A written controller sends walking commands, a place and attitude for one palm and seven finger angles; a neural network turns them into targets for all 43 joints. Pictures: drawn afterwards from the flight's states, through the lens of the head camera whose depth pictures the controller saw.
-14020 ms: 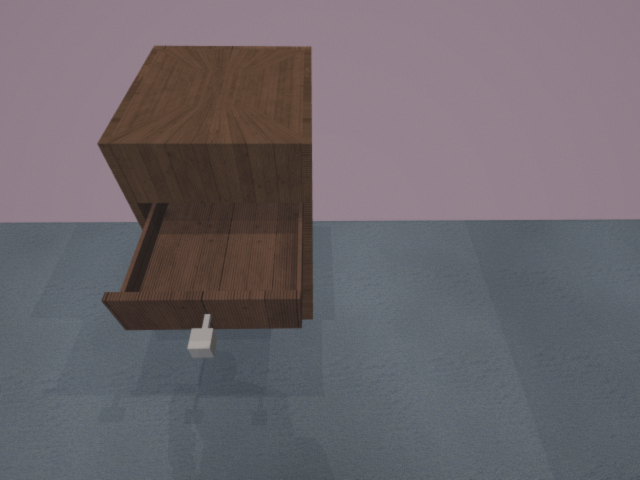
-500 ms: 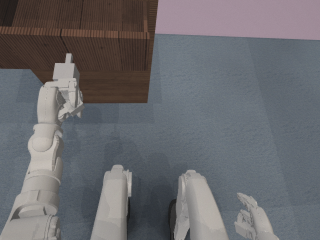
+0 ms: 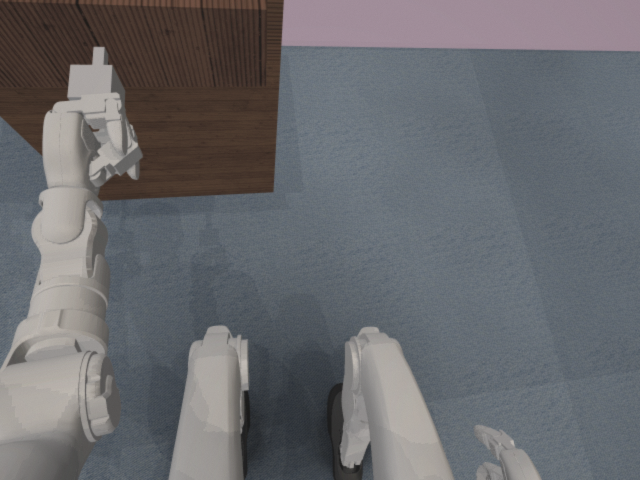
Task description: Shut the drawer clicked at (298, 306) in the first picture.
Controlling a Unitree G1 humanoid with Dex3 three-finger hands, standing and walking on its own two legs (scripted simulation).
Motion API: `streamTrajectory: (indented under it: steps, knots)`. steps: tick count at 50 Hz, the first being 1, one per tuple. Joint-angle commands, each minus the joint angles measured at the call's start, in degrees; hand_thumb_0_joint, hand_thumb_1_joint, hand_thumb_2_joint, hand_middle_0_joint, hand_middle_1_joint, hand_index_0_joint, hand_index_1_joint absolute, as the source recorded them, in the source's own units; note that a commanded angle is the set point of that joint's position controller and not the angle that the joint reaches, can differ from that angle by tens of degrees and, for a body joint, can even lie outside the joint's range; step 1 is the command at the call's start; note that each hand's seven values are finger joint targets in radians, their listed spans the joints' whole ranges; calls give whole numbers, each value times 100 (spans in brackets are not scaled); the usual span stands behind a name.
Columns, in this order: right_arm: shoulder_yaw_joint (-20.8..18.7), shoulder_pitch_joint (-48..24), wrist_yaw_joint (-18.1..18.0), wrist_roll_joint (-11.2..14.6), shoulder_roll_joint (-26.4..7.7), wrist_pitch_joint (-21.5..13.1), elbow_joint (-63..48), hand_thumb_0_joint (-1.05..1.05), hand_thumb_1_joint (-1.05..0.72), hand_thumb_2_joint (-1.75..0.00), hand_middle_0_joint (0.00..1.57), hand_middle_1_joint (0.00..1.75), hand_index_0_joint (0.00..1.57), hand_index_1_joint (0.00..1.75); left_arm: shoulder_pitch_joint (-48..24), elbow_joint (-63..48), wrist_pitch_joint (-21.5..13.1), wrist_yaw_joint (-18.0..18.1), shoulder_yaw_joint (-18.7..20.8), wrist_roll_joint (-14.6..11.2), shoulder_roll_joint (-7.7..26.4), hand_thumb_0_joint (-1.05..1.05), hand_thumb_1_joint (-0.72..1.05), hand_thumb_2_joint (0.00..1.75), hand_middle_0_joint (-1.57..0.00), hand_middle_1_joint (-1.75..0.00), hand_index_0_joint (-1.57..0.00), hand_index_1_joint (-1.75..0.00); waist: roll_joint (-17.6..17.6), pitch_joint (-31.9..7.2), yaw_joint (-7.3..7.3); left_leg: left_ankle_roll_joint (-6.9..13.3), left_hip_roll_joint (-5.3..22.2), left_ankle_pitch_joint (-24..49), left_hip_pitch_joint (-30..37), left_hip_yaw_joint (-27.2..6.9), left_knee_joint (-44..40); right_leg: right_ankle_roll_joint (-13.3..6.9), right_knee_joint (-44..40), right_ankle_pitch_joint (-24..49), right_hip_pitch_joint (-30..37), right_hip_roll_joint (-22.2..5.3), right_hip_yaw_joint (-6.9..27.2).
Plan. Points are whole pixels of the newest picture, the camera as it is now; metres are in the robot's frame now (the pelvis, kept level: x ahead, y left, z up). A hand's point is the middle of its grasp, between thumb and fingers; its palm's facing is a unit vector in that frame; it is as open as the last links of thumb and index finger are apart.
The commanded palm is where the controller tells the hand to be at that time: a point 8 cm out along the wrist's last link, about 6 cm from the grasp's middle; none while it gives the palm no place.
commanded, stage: push the drawer shut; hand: left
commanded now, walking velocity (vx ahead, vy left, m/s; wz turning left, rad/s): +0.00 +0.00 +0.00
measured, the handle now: (99, 78) +0.57 +0.26 +0.01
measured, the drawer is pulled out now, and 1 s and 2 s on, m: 0.05 0.00 0.00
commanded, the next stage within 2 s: pull the fist back off the drawer in 0.70 s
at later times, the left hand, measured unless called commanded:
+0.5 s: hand (132, 108) +0.53 +0.22 +0.00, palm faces +0.10 -0.99 -0.07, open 2.9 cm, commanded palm +0.55 +0.23 +0.01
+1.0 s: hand (125, 107) +0.54 +0.23 +0.00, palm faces +0.08 -0.99 -0.08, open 2.6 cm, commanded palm +0.56 +0.22 +0.01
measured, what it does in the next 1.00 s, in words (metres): stands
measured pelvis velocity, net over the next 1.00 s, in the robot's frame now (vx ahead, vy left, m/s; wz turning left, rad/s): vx -0.02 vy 0.00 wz -0.03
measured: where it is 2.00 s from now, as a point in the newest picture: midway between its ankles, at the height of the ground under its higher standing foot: (290, 452)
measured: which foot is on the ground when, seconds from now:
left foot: down 0.00-1.00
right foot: down 0.00-1.00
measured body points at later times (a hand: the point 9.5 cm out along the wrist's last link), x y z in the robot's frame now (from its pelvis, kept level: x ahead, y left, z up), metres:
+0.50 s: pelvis +0.00 +0.00 -0.01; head +0.21 +0.05 +0.38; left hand +0.52 +0.28 +0.01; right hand +0.06 -0.27 -0.12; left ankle +0.08 +0.12 -0.48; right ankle +0.07 -0.12 -0.48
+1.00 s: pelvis -0.02 +0.00 -0.02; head +0.19 +0.08 +0.37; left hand +0.53 +0.28 +0.01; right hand +0.03 -0.27 -0.11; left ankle +0.08 +0.12 -0.48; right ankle +0.07 -0.12 -0.48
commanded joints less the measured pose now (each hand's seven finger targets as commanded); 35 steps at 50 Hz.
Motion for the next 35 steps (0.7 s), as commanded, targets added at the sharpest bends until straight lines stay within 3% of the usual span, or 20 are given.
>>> streamTrajectory:
  steps: [1, 4, 7, 15, 17, 20, 22, 27, 29, 32, 35]
  knots:
    - [-410, 834, -60, -60, -1167, -25, -325, 0, -90, -90, 20, 30, 20, 30, -2995, -1268, -352, 79, 366, -58, 1494, 0, 90, 90, -140, -160, -140, -160, 1114, -3542, -266, 162, -83, 557, 3107, -136, -1180, -118, -1359, 676, 1139, 202, 133]
    - [-387, 874, -38, -66, -1136, 24, -323, 0, -90, -90, 20, 30, 20, 30, -3123, -1088, -332, 52, 327, -39, 1447, 0, 90, 90, -140, -160, -140, -160, 1088, -3470, -329, 178, -76, 614, 3062, -150, -1157, -120, -1353, 700, 1126, 221, 126]
    - [-369, 897, -39, -65, -1156, 84, -318, 0, -90, -90, 20, 30, 20, 30, -3229, -959, -295, 34, 514, -37, 1725, 0, 90, 90, -140, -160, -140, -160, 1002, -3438, -357, 202, -72, 540, 2809, -82, -1082, -97, -1415, 673, 1263, 238, 187]
    - [-335, 1015, -20, -105, -1196, 181, -278, 0, -90, -90, 20, 30, 20, 30, -3806, -770, -223, 10, 456, 101, 1858, 0, 90, 90, -140, -160, -140, -160, 1377, -3398, -491, 178, -40, 542, 3023, -198, -1077, -123, -1303, 661, 866, 259, 85]
    - [-333, 1047, -22, -104, -1211, 201, -269, 0, -90, -90, 20, 30, 20, 30, -3948, -694, -169, 30, 391, 143, 1836, 0, 90, 90, -140, -160, -140, -160, 1263, -3426, -575, 194, -37, 498, 2993, -221, -1043, -111, -1293, 649, 808, 263, 78]
    - [-308, 1102, -24, -130, -1231, 222, -259, 0, -90, -90, 20, 30, 20, 30, -4276, -747, -144, 78, 480, 195, 2054, 0, 90, 90, -140, -160, -140, -160, 1573, -3462, -581, 179, -38, 546, 3094, -239, -1042, -128, -1244, 678, 713, 251, 61]
    - [-293, 1144, -16, -134, -1235, 247, -247, 0, -90, -90, 20, 30, 20, 30, -4291, -597, -82, 87, 494, 246, 2099, 0, 90, 90, -140, -160, -140, -160, 1547, -3490, -600, 178, -33, 586, 3088, -260, -1024, -133, -1230, 706, 711, 256, 47]
    - [-269, 1223, -20, -121, -1240, 270, -230, 0, -90, -90, 20, 30, 20, 30, -4760, -605, 13, 63, 467, 270, 2228, 0, 90, 90, -140, -160, -140, -160, 1477, -3556, -775, 218, -23, 569, 2959, -252, -915, -103, -1234, 722, 728, 280, 57]
    - [-242, 1239, -36, -123, -1238, 254, -211, 0, -90, -90, 20, 30, 20, 30, -4957, -618, 28, 75, 383, 279, 2224, 0, 90, 90, -140, -160, -140, -160, 1706, -3466, -814, 205, -26, 463, 3038, -275, -965, -119, -1239, 666, 576, 271, 44]
    - [-217, 1223, -54, -108, -1270, 204, -174, 0, -90, -90, 20, 30, 20, 30, -5152, -545, 81, 93, 362, 264, 2321, 0, 90, 90, -140, -160, -140, -160, 1596, -3438, -896, 220, -38, 121, 2878, -279, -954, -101, -1273, 515, 573, 294, 51]
    - [-179, 1221, -88, -93, -1279, 136, -149, 0, -90, -90, 20, 30, 20, 30, -5377, -536, 112, 115, 291, 269, 2403, 0, 90, 90, -140, -160, -140, -160, 1735, -3405, -978, 228, -56, -15, 2836, -269, -979, -99, -1302, 457, 539, 290, 57]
